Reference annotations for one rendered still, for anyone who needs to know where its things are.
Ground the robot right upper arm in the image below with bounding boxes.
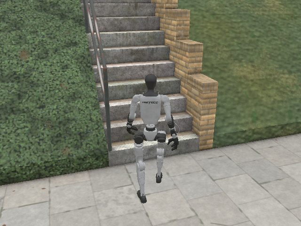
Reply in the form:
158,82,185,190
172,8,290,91
160,95,172,121

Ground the robot left hand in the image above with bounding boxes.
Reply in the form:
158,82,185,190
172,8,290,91
127,126,138,135

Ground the left robot forearm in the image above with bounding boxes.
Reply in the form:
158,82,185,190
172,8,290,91
127,113,134,128

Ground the robot left upper arm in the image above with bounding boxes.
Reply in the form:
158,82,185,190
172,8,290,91
129,94,141,119

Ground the robot left thigh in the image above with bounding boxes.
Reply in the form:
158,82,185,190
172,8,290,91
134,132,145,171

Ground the robot torso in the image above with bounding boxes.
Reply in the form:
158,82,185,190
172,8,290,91
140,94,161,141

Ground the right robot forearm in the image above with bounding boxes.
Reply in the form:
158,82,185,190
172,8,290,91
167,115,177,138

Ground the robot right hand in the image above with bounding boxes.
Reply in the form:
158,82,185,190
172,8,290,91
167,137,179,151

